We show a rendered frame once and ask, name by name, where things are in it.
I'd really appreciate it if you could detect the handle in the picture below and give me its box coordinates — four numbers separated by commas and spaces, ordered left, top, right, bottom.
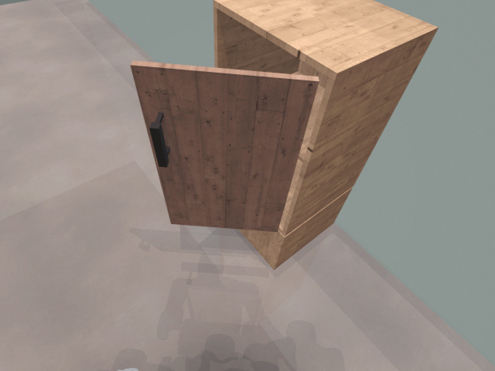
149, 112, 170, 168

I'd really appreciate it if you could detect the cupboard door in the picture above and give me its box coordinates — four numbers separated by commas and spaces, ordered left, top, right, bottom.
130, 60, 319, 232

